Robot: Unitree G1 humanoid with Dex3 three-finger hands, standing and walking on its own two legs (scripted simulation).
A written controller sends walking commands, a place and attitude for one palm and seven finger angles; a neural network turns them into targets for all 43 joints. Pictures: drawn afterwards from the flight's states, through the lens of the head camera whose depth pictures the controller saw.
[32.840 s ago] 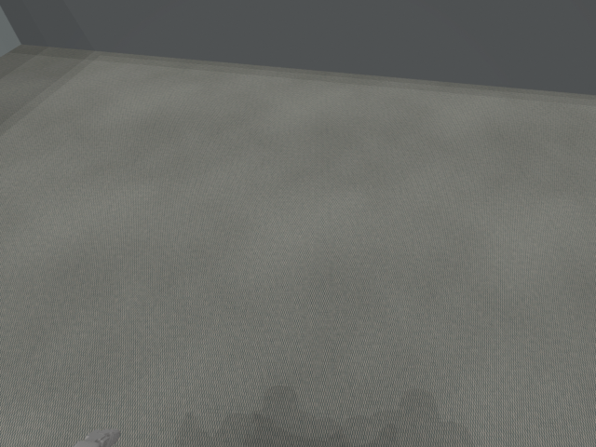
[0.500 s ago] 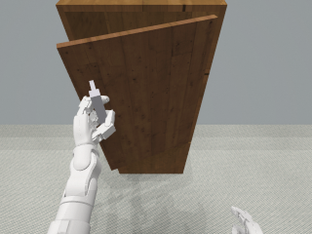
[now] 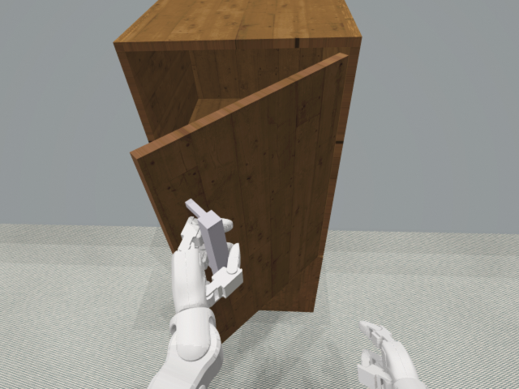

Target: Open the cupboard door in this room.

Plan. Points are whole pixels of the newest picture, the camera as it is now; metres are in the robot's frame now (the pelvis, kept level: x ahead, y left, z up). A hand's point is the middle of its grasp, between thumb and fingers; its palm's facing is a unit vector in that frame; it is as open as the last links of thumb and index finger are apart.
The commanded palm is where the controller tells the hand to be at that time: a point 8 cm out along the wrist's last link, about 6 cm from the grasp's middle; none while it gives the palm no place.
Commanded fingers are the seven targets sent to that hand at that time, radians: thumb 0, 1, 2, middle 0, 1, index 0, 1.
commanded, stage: open thumb and fingers to let go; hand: left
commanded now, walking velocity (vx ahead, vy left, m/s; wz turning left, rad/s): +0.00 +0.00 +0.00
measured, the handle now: (209, 243) +0.31 +0.09 +0.10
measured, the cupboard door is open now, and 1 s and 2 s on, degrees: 46 40 44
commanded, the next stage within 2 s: slide the hand sideways off the handle in 0.86 s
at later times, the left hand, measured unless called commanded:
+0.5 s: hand (217, 261) +0.27 +0.07 +0.10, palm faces +0.35 -0.94 -0.02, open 11.5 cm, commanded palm +0.23 +0.10 +0.10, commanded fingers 0.00 -0.50 0.30 -0.28 -1.10 -0.28 -1.10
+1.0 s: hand (218, 258) +0.28 +0.07 +0.10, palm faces +0.30 -0.95 -0.04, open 15.2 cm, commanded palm +0.23 +0.10 +0.10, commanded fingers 0.00 -0.50 0.30 -0.15 -0.30 -0.15 -0.30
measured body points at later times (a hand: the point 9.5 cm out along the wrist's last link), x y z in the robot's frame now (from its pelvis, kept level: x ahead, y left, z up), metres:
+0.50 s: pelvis -0.01 +0.00 +0.00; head -0.02 -0.02 +0.45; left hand +0.25 +0.12 +0.10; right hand +0.17 -0.21 -0.09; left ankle -0.02 +0.14 -0.72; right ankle +0.01 -0.08 -0.72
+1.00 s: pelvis -0.02 +0.02 +0.00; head -0.02 +0.01 +0.45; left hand +0.26 +0.12 +0.10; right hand +0.17 -0.17 -0.10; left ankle -0.02 +0.14 -0.72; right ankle +0.01 -0.08 -0.72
